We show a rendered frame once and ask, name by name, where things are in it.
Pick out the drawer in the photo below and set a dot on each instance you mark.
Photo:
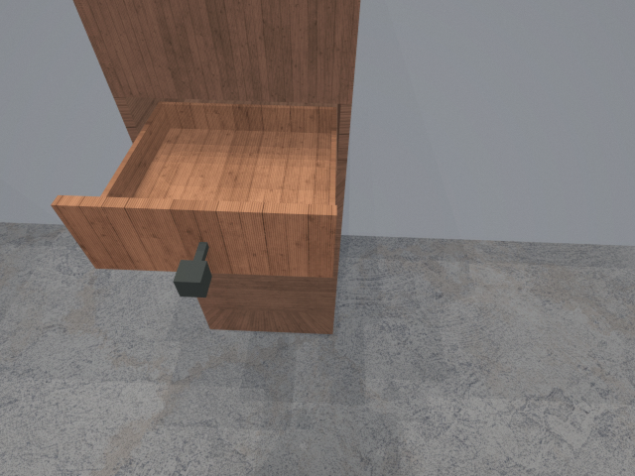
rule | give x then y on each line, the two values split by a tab
256	182

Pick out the handle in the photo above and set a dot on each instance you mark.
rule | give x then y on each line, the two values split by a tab
193	277

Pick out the cabinet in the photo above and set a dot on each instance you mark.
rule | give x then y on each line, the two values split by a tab
261	52

